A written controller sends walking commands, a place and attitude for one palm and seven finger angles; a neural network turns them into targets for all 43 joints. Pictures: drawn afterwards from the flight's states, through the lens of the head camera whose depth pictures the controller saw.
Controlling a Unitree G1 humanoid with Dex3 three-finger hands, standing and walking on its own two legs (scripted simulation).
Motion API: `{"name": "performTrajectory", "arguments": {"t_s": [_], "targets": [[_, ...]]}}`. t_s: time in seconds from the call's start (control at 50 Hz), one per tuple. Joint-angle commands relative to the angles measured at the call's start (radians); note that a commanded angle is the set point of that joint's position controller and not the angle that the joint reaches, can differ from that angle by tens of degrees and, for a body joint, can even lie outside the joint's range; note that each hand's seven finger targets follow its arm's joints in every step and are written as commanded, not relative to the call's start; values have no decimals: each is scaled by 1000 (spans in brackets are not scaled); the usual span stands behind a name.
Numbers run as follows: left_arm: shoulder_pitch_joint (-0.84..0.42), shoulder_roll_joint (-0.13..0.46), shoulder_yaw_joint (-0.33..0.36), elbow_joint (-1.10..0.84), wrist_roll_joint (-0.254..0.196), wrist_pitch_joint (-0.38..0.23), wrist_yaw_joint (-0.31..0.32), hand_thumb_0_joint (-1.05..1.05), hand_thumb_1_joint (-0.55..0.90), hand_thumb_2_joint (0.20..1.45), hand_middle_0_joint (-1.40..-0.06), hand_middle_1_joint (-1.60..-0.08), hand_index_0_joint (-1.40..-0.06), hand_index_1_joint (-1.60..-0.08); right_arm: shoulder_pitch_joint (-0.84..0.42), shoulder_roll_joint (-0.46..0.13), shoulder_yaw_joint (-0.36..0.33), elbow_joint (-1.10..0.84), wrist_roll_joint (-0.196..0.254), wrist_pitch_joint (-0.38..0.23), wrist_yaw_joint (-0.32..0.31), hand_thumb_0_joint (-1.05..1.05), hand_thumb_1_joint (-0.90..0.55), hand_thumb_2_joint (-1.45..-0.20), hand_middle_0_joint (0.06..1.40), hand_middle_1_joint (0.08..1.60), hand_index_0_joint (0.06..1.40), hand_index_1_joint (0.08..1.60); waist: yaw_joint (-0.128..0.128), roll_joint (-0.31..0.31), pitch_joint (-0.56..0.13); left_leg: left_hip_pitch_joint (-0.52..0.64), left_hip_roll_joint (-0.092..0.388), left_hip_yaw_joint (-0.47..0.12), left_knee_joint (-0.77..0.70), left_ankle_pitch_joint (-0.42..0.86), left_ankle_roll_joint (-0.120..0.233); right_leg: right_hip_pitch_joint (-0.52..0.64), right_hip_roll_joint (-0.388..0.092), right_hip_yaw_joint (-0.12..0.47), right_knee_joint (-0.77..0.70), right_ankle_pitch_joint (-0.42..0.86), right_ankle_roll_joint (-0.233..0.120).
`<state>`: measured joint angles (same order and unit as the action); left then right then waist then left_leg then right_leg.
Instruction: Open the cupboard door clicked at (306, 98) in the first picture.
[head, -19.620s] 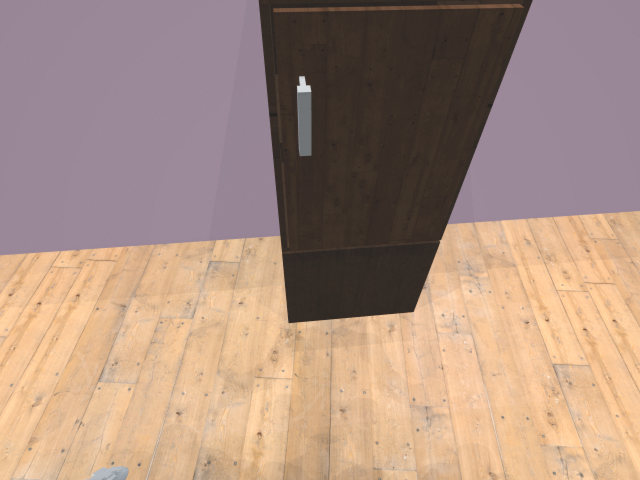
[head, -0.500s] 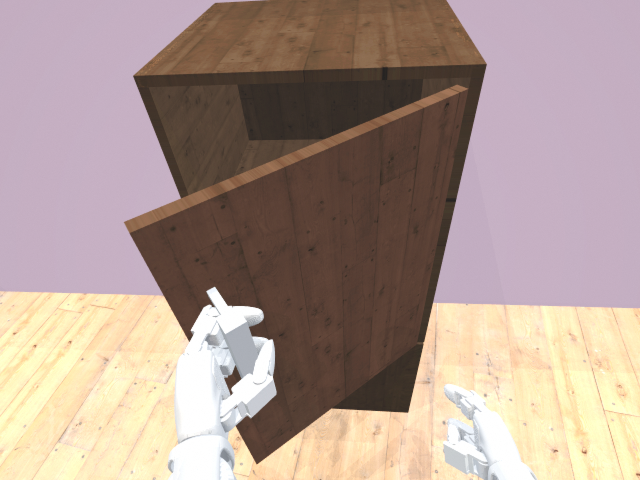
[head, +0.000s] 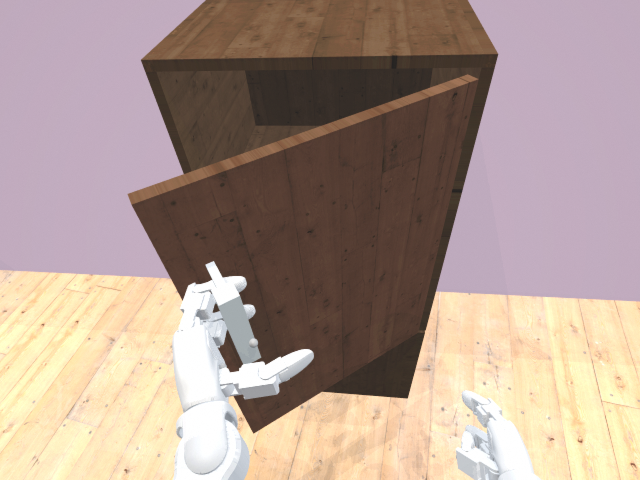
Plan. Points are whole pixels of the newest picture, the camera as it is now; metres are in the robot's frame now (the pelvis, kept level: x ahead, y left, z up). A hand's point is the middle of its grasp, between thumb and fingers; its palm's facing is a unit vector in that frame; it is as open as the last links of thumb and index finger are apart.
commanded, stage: open thumb and fingers to let go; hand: left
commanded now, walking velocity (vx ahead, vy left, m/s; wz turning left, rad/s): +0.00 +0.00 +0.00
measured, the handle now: (231, 314) +0.28 +0.13 +0.10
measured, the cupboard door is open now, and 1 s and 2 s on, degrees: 37 37 37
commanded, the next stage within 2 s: slide the hand sideways off the handle in 0.34 s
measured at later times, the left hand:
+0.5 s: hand (236, 347) +0.24 +0.11 +0.10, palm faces +0.19 -0.98 -0.02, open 15.7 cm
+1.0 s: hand (224, 384) +0.20 +0.11 +0.10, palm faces -0.09 -1.00 +0.01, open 16.3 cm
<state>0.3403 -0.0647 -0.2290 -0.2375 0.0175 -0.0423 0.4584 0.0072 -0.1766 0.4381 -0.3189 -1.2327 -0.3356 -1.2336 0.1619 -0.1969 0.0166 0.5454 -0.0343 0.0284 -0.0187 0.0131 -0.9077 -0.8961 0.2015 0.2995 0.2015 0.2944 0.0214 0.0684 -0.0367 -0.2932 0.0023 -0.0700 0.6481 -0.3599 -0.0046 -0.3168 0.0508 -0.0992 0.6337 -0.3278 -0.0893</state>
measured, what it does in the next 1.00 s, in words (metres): shifts its weight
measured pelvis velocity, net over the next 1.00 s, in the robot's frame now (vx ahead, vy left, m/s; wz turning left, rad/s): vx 0.00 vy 0.06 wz -0.05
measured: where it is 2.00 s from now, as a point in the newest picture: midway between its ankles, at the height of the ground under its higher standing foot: outside the picture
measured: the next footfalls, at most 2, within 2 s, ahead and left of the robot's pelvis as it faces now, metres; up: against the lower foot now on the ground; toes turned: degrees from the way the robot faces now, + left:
none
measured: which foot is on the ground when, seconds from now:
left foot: down 0.00-1.00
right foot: down 0.00-1.00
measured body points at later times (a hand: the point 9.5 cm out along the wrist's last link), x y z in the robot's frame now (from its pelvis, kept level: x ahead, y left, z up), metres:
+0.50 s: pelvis -0.01 +0.05 -0.01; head -0.02 +0.04 +0.44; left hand +0.22 +0.16 +0.11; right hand +0.20 -0.14 -0.08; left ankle -0.01 +0.15 -0.72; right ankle +0.01 -0.06 -0.72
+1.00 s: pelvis +0.00 +0.06 -0.01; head -0.01 +0.05 +0.44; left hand +0.19 +0.17 +0.10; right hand +0.18 -0.15 -0.07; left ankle -0.01 +0.15 -0.72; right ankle +0.01 -0.06 -0.72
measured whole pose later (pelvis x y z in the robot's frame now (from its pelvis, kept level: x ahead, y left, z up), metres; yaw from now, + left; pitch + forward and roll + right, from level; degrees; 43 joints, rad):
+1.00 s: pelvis +0.00 +0.06 -0.01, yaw -3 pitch +1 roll -1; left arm 0.51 0.08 -0.28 -0.46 -0.02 -0.02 0.10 -0.01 -0.50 0.30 -0.17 -0.31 -0.17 -0.31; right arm 0.24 -0.19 0.06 0.41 0.02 -0.02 0.02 0.01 -0.91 -0.90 0.20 0.30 0.20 0.29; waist 0.01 0.04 -0.05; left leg -0.37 -0.04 0.00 0.78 -0.43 0.04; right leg -0.41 0.01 -0.03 0.76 -0.37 -0.02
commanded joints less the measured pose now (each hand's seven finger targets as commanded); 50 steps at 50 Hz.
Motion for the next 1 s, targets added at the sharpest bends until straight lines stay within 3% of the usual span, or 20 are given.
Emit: {"name": "performTrajectory", "arguments": {"t_s": [0.0, 0.02, 0.14, 0.2, 0.3, 0.32, 0.42, 0.44, 0.46, 0.48, 0.5, 0.54, 0.58, 0.66, 0.72, 0.86, 0.92, 0.96, 0.98], "targets": [[-122, -44, -16, -243, 18, -64, 13, 0, -500, 300, -275, -1050, -275, -1050, -145, -51, -12, -187, -1, -54, -1, 0, -900, -900, 200, 300, 200, 300, 10, -158, -133, -15, -40, 39, -12, 165, 38, 102, -118, 170, -168, 204, 93], [-144, -42, -19, -249, 21, -62, 17, 0, -500, 300, -267, -1000, -267, -1000, -144, -52, -12, -184, 1, -54, 1, 0, -900, -900, 200, 300, 200, 300, 1, -164, -133, -8, -40, 41, -10, 168, 38, 96, -115, 163, -167, 203, 91], [-133, -79, -47, -254, 25, -28, 48, 0, -500, 300, -217, -700, -217, -700, -160, -54, -11, -193, 1, -45, 17, 0, -900, -900, 200, 300, 200, 300, 16, -149, -133, 1, -36, 42, -17, 185, 36, 74, -86, 106, -134, 171, 70], [-127, -126, -95, -269, 36, -1, 57, 0, -500, 300, -192, -550, -192, -550, -173, -57, -10, -193, 5, -35, 36, 0, -900, -900, 200, 300, 200, 300, 19, -84, -127, 6, -21, 32, -30, 212, 30, 48, -63, 55, -78, 181, 49], [-137, -183, -145, -300, 38, 47, 68, 0, -500, 300, -150, -300, -150, -300, -194, -61, -12, -190, 10, -21, 66, 0, -900, -900, 200, 300, 200, 300, 21, -62, -131, -11, -2, 9, -31, 228, 19, 9, -42, 13, -14, 162, 36], [-142, -180, -145, -302, 35, 56, 69, 0, -500, 300, -150, -300, -150, -300, -196, -61, -14, -191, 10, -21, 68, 0, -900, -900, 200, 300, 200, 300, 20, -83, -134, -20, -1, 7, -26, 223, 18, 6, -41, 12, -10, 157, 37], [-161, -207, -172, -330, 43, 88, 78, 0, -500, 300, -150, -300, -150, -300, -210, -62, -17, -184, 13, -17, 81, 0, -900, -900, 200, 300, 200, 300, 14, -75, -146, -32, 8, -6, -16, 215, 13, -24, -35, 5, 16, 129, 32], [-161, -98, -383, -406, 135, 33, -126, 0, -500, 300, -150, -300, -150, -300, -94, -107, -27, -200, 19, -16, 85, 0, -900, -900, 200, 300, 200, 300, -112, -100, -75, 31, -1, -4, -9, 212, 34, -64, -46, 64, -4, 180, 47], [-187, -39, -322, -480, 86, -10, -236, 0, -500, 300, -150, -300, -150, -300, -81, -97, -38, -234, 38, -20, 77, 0, -900, -900, 200, 300, 200, 300, -72, -49, -164, 36, -2, 0, -9, 220, 35, -21, -49, 59, 16, 210, 38], [-151, 2, -306, -451, 63, -34, -326, 0, -500, 300, -150, -300, -150, -300, -87, -88, -26, -255, 42, -32, 66, 0, -900, -900, 200, 300, 200, 300, -59, -39, -166, 30, -8, 6, -3, 206, 40, -14, -49, 56, 22, 215, 39], [-141, 32, -266, -428, 28, -43, -376, 0, -500, 300, -150, -300, -150, -300, -77, -84, -15, -269, 48, -42, 55, 0, -900, -900, 200, 300, 200, 300, -56, -78, -147, -3, -10, 3, -8, 174, 42, -17, -49, 51, 18, 187, 41], [-162, 32, -234, -434, -11, -63, -417, 0, -500, 300, -150, -300, -150, -300, -79, -83, -6, -294, 54, -73, 37, 0, -900, -900, 200, 300, 200, 300, -54, -126, -100, -40, -10, -4, -10, 103, 46, -48, -47, 54, 0, 94, 49], [-142, 24, -203, -424, -33, -71, -398, 0, -500, 300, -150, -300, -150, -300, -83, -83, 0, -304, 57, -103, 31, 0, -900, -900, 200, 300, 200, 300, -40, -102, -65, -57, -9, -19, -24, 41, 40, -80, -43, 40, 1, 5, 49], [-84, 60, -140, -398, -2, -65, -330, 0, -500, 300, -150, -300, -150, -300, -72, -85, 0, -301, 52, -121, 32, 0, -900, -900, 200, 300, 200, 300, -10, -86, -80, -77, -11, -27, -39, 23, 29, -75, -41, 30, 24, -14, 44], [-51, 66, -128, -394, 14, -54, -309, 0, -500, 300, -150, -300, -150, -300, -69, -80, 2, -303, 51, -117, 36, 0, -900, -900, 200, 300, 200, 300, -2, -104, -97, -90, -10, -13, -35, 43, 29, -59, -43, 37, 22, 0, 44], [45, 128, -36, -406, -16, -37, -334, 0, -500, 300, -150, -300, -150, -300, -71, -85, 7, -307, 52, -106, 28, 0, -900, -900, 200, 300, 200, 300, 14, -92, -85, -101, -10, 12, -31, 64, 31, -33, -42, 49, 3, 24, 44], [139, 122, -26, -463, -39, -45, -351, 0, -500, 300, -150, -300, -150, -300, -58, -83, 6, -320, 52, -110, 32, 0, -900, -900, 200, 300, 200, 300, 15, -102, -103, -96, -8, 25, -17, 123, 31, -13, -40, 48, 18, 107, 47], [199, 150, 11, -482, -50, -49, -360, 0, -500, 300, -150, -300, -150, -300, -49, -87, 2, -323, 52, -111, 33, 0, -900, -900, 200, 300, 200, 300, 19, -94, -105, -104, -8, 28, -9, 147, 30, -5, -39, 48, 26, 139, 48], [211, 151, 9, -505, -53, -56, -367, 0, -500, 300, -150, -300, -150, -300, -45, -88, 2, -327, 51, -112, 35, 0, -900, -900, 200, 300, 200, 300, 9, -92, -97, -105, -8, 31, 0, 146, 31, -20, -39, 50, 27, 144, 50]]}}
